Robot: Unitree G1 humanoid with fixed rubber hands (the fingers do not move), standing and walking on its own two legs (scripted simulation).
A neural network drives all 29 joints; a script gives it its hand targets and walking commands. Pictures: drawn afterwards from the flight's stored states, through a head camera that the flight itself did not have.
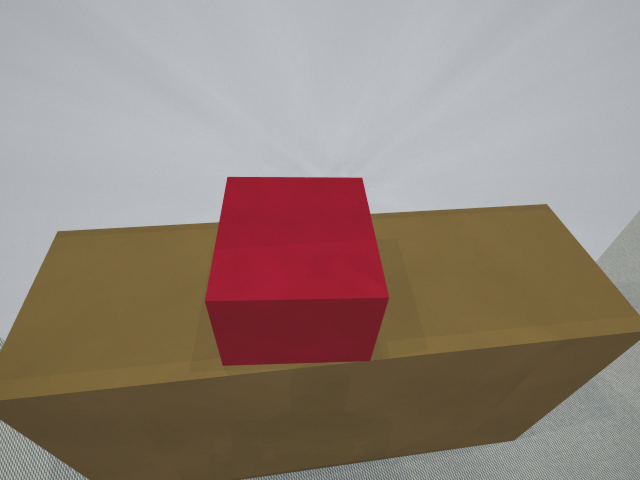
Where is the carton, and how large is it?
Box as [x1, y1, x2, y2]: [205, 177, 388, 365]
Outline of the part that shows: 227,177 205,298 205,303 222,364 229,365 369,360 388,299 388,295 362,179 338,177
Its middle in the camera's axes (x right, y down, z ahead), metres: -0.04 +0.05 +0.67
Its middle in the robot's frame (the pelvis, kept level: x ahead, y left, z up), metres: +0.48 +0.04 -0.04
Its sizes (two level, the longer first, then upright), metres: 0.271 0.246 0.182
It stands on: a pedestal, 0.64 m high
